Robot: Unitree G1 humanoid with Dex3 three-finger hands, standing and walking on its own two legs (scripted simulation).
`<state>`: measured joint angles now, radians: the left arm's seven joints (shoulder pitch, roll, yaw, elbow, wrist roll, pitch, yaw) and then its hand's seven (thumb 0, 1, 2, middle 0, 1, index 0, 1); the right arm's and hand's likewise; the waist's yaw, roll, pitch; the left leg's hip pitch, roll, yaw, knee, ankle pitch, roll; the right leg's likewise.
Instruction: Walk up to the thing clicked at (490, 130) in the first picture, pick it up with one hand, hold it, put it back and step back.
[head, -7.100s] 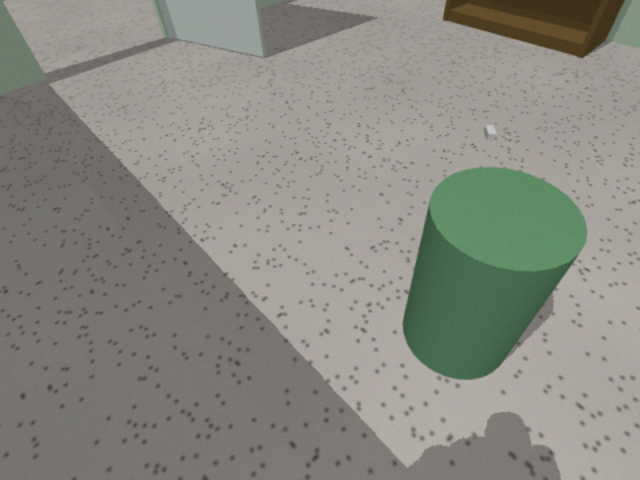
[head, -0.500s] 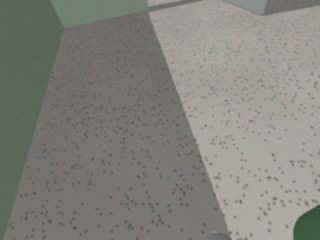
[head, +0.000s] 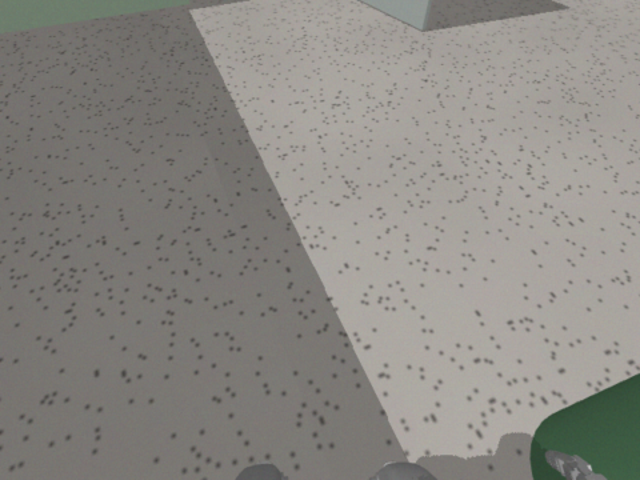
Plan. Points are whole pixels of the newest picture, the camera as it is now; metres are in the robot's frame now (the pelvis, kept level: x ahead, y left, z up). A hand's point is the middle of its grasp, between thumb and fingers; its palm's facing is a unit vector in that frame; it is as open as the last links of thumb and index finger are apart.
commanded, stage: walk up
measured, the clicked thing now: out of the picture +1.18 -1.55 -0.74
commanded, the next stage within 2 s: stand in 1.66 s
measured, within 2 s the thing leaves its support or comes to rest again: neither
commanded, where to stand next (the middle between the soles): +0.07 -0.01 m, yaw -6 degrees
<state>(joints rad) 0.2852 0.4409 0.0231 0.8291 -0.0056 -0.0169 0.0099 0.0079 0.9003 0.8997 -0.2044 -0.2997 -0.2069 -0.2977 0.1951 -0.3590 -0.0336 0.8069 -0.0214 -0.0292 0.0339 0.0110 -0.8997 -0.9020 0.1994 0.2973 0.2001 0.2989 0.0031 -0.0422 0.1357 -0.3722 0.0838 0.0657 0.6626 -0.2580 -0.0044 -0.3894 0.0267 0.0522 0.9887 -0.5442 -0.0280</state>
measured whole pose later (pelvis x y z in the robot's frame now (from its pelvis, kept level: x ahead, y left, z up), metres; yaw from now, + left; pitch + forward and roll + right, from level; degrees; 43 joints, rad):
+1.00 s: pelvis +0.00 +0.01 +0.02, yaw -9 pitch -3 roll +0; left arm 0.10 0.34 0.01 1.11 0.01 0.00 -0.02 0.01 0.90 0.90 -0.21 -0.30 -0.21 -0.30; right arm 0.12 -0.38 -0.01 1.11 -0.01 -0.01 0.02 0.01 -0.90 -0.90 0.20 0.30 0.20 0.30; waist -0.01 0.01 0.06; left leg -0.16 0.07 0.08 0.41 -0.19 -0.04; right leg -0.20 0.02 0.09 0.43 -0.18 0.01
